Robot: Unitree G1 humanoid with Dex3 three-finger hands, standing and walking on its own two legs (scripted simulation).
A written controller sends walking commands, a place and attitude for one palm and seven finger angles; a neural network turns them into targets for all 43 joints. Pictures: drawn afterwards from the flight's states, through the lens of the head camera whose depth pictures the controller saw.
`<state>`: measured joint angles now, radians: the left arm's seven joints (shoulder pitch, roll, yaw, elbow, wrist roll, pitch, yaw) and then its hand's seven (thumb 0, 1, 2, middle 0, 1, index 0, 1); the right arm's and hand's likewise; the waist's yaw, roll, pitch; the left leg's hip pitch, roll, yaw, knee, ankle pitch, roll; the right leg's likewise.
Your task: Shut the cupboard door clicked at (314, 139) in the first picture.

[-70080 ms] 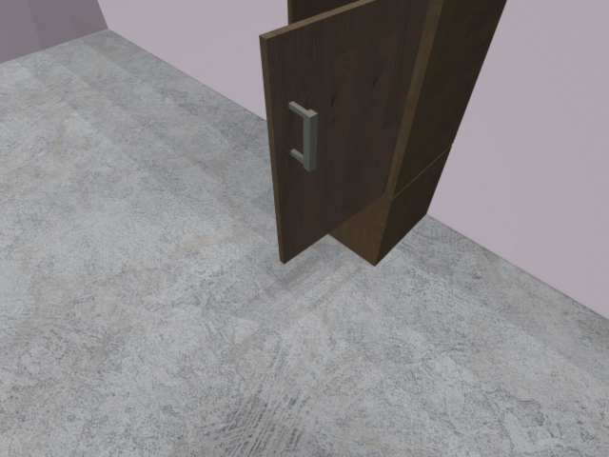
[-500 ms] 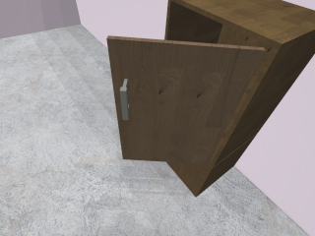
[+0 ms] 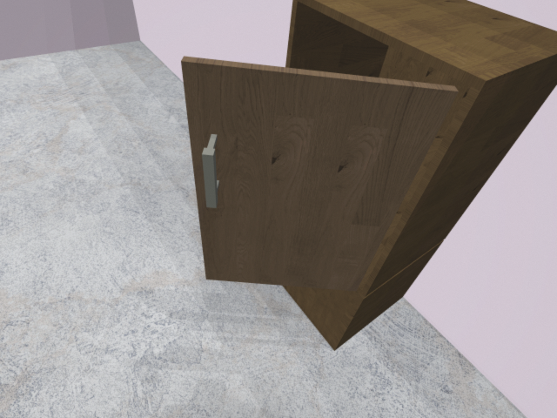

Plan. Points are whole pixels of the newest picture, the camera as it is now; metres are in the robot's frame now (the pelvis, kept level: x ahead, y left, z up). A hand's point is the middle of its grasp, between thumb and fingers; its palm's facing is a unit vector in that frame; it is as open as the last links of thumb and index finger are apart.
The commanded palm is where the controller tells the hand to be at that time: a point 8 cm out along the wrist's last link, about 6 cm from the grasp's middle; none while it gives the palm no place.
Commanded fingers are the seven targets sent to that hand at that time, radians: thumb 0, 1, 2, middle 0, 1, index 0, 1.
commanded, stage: shuffle to correct the standing spot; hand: left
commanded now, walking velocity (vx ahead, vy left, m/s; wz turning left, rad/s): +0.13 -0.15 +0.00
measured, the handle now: (212, 172) +0.49 +0.16 +0.08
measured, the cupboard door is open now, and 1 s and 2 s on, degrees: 52 52 52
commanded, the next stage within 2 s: come to a stop and stand still in 0.26 s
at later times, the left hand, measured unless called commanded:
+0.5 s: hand out of the picture +0.03 +0.11 -0.19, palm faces +0.10 -0.99 -0.08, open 7.4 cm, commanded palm none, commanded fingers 0.00 0.90 0.90 -0.20 -0.30 -0.20 -0.30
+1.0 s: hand out of the picture +0.05 +0.13 -0.17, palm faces +0.04 -0.98 -0.18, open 7.4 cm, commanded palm none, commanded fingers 0.00 0.90 0.90 -0.20 -0.30 -0.20 -0.30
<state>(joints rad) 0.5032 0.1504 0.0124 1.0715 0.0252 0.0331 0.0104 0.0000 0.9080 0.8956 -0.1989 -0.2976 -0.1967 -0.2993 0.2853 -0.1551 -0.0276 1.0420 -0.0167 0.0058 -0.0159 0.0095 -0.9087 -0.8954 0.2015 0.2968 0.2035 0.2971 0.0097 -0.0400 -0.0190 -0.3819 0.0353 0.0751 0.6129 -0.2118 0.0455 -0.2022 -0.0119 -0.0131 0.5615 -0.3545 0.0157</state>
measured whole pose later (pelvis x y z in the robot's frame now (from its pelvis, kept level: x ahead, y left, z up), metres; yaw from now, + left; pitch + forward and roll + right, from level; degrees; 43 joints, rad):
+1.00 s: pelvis +0.03 -0.04 +0.01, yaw +1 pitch -1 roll -1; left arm 0.29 0.16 0.01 1.02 0.02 0.02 0.04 0.00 0.91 0.90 -0.20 -0.30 -0.20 -0.30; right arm 0.22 -0.16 -0.03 1.05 -0.01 0.02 -0.02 0.00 -0.95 -0.90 0.20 0.30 0.20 0.30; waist 0.00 -0.02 0.02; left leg -0.28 0.02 0.16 0.49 -0.20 0.06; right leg -0.19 -0.03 -0.11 0.49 -0.28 -0.01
